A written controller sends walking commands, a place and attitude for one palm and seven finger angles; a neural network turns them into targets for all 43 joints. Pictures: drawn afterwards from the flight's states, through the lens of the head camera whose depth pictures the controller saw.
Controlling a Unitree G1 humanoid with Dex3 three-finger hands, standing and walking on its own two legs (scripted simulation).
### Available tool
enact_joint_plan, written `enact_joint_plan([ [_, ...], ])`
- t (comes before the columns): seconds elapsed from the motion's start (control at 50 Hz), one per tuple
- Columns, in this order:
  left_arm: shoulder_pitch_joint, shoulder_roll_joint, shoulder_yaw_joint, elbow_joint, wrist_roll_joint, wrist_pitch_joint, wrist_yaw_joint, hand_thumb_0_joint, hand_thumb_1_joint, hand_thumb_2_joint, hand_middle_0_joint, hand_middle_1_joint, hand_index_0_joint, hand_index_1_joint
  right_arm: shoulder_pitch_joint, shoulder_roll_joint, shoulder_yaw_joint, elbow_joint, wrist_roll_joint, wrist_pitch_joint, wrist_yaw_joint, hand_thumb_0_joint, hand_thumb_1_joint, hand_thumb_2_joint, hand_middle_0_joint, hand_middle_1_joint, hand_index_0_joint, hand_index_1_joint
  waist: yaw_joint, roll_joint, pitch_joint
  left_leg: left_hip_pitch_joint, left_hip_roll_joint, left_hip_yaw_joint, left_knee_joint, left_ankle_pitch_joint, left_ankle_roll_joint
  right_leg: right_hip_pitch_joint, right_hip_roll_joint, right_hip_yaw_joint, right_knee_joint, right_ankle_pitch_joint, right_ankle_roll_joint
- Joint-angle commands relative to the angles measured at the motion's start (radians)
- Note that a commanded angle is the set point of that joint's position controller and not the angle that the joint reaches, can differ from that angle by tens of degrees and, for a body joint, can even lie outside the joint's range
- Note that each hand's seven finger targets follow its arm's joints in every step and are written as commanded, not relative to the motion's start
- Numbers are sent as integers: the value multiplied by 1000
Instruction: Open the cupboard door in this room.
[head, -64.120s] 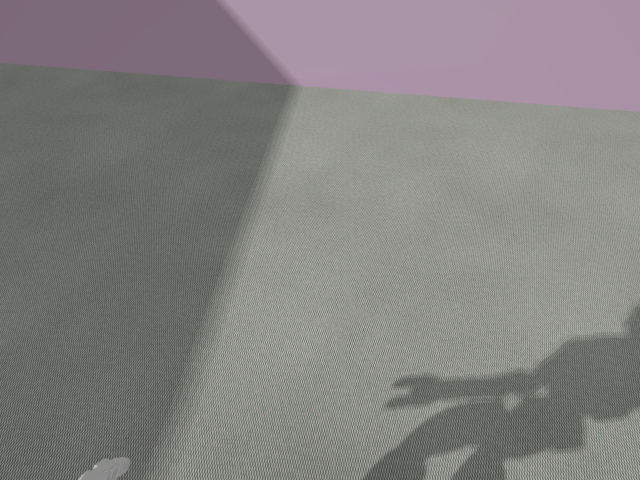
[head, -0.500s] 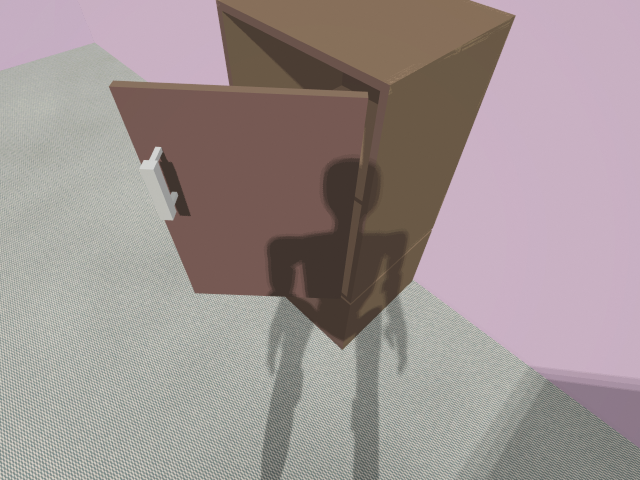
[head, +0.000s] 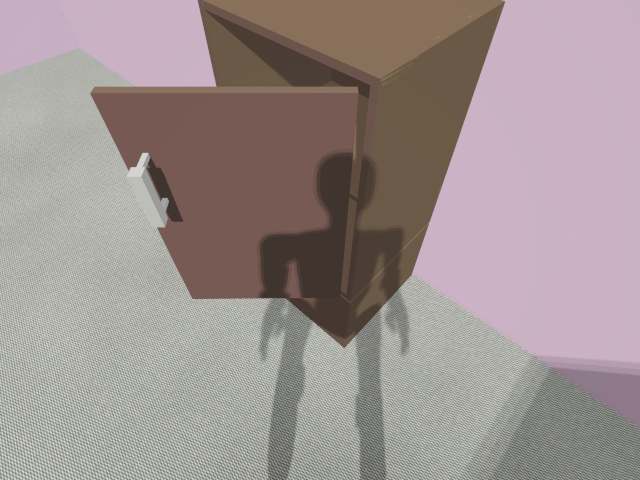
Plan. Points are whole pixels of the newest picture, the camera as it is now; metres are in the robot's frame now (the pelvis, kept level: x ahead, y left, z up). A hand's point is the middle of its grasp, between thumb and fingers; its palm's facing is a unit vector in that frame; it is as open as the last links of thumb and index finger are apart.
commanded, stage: look again from close up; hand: left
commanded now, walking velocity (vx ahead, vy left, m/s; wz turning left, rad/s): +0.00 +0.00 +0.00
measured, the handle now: (152, 190) +0.56 +0.32 +0.00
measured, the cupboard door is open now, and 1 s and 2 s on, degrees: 43 43 43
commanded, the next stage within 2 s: shuffle to correct the standing spot in 0.42 s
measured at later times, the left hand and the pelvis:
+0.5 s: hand out of the picture -0.03 +0.20 -0.17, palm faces -0.02 -0.97 -0.23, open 7.4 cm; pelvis -0.04 +0.01 +0.00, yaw -1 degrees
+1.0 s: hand out of the picture +0.03 +0.21 -0.17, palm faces +0.07 -0.96 -0.26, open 7.4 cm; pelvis +0.00 +0.02 -0.01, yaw +1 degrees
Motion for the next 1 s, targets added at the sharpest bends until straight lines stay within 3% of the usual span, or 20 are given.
enact_joint_plan([
  [0.0,78,145,38,-78,-9,-12,9,0,900,900,-200,-300,-200,-300,122,-125,-19,-72,-3,-16,-10,0,-900,-900,200,300,200,300,-10,42,-172,195,65,-44,43,656,91,-81,-50,8,117,595,-42],
  [0.04,76,131,35,-85,-8,5,6,0,900,900,-200,-300,-200,-300,85,-128,-18,-86,0,-6,-14,0,-900,-900,200,300,200,300,6,24,-92,128,79,-63,16,566,92,-115,-31,8,54,346,-41],
  [0.12,46,155,31,-95,-5,23,-3,0,900,900,-200,-300,-200,-300,45,-107,-8,-95,-5,3,-6,0,-900,-900,200,300,200,300,9,-60,2,46,34,-35,-32,240,60,-160,-49,38,-7,238,-51],
  [0.24,26,169,27,-98,-3,38,-16,0,900,900,-200,-300,-200,-300,44,-114,-9,-86,-11,8,1,0,-900,-900,200,300,200,300,13,-16,68,-11,31,-78,-167,-90,61,-237,-34,54,-61,-92,-54],
  [0.32,48,169,27,-95,-1,37,-22,0,900,900,-200,-300,-200,-300,53,-120,-10,-81,-12,6,2,0,-900,-900,200,300,200,300,19,-5,47,-11,32,-88,-198,-148,62,-239,-35,58,-65,-95,-55],
  [0.48,71,164,24,-60,-2,20,-24,0,900,900,-200,-300,-200,-300,74,-112,-4,-46,-3,-12,-3,0,-900,-900,200,300,200,300,17,-15,-22,77,43,-53,-147,114,60,-199,-56,66,-71,113,-46],
  [0.54,87,165,29,-42,-2,21,-24,0,900,900,-200,-300,-200,-300,79,-108,-2,-35,-2,-11,-2,0,-900,-900,200,300,200,300,23,-9,-35,66,30,-39,-116,112,58,-172,-70,70,-57,103,-49],
  [0.62,110,211,58,-42,4,28,-24,0,900,900,-200,-300,-200,-300,40,-95,-6,-71,-6,3,8,0,-900,-900,200,300,200,300,40,-127,20,-71,-31,28,21,15,43,-139,-169,155,-98,57,-91],
  [0.68,121,233,75,-49,10,31,-20,0,900,900,-200,-300,-200,-300,14,-81,-8,-96,-8,10,11,0,-900,-900,200,300,200,300,47,-187,75,-133,-44,55,112,-45,35,-147,-264,210,-109,164,-136],
  [0.72,95,224,77,-59,14,33,-20,0,900,900,-200,-300,-200,-300,64,-86,-6,-86,-6,2,10,0,-900,-900,200,300,200,300,17,-133,49,-2,-37,49,8,55,44,-188,-218,119,-13,246,-109],
  [0.74,83,203,74,-64,13,37,-23,0,900,900,-200,-300,-200,-300,116,-110,-11,-69,-8,-2,9,0,-900,-900,200,300,200,300,-6,-32,11,102,-9,-7,-38,172,67,-230,-143,36,96,208,-76],
  [0.76,67,167,69,-79,10,39,-24,0,900,900,-200,-300,-200,-300,179,-167,-23,-51,-15,-7,5,0,-900,-900,200,300,200,300,-27,167,-20,191,98,-177,-103,282,141,-318,-43,-73,282,65,-39],
  [0.78,27,134,60,-100,6,36,-24,0,900,900,-200,-300,-200,-300,244,-199,-32,-38,-16,-6,-2,0,-900,-900,200,300,200,300,-46,302,-44,251,202,-349,-215,335,235,-440,24,-101,490,-247,-30],
  [0.8,-20,125,54,-121,6,34,-24,0,900,900,-200,-300,-200,-300,248,-191,-32,-41,-12,-5,-7,0,-900,-900,200,300,200,300,-50,236,-30,223,239,-382,-245,305,289,-500,-7,-40,608,-295,-50],
  [0.82,-43,117,55,-128,3,30,-27,0,900,900,-200,-300,-200,-300,199,-173,-27,-58,-13,-6,-8,0,-900,-900,200,300,200,300,-31,153,-18,153,238,-363,-235,264,296,-490,-36,-15,626,-264,-61],
  [0.88,41,70,45,-98,2,34,-38,0,900,900,-200,-300,-200,-300,57,-146,-17,-110,-19,-6,-5,0,-900,-900,200,300,200,300,44,131,-75,11,159,-204,-226,232,242,-286,-36,-53,414,-154,-48],
  [0.92,139,68,46,-64,4,29,-37,0,900,900,-200,-300,-200,-300,22,-140,-14,-119,-11,2,-2,0,-900,-900,200,300,200,300,96,85,-80,-92,107,-138,-141,133,198,-97,-17,-78,151,45,-31],
  [0.94,195,107,56,-49,10,22,-30,0,900,900,-200,-300,-200,-300,12,-120,-15,-128,-5,3,2,0,-900,-900,200,300,200,300,125,-27,-68,-194,50,-88,-25,9,146,23,-70,-9,-10,105,-35],
  [0.96,232,210,79,-50,20,9,-20,0,900,900,-200,-300,-200,-300,8,-66,-14,-152,2,6,8,0,-900,-900,200,300,200,300,129,-319,-44,-373,-70,29,204,-198,57,101,-347,362,-186,153,-120],
  [0.98,227,266,83,-74,8,11,-19,0,900,900,-200,-300,-200,-300,-26,-100,-19,-179,-14,14,7,0,-900,-900,200,300,200,300,124,-242,-12,-374,-58,-30,380,-297,25,-25,-506,526,-271,241,-217],
])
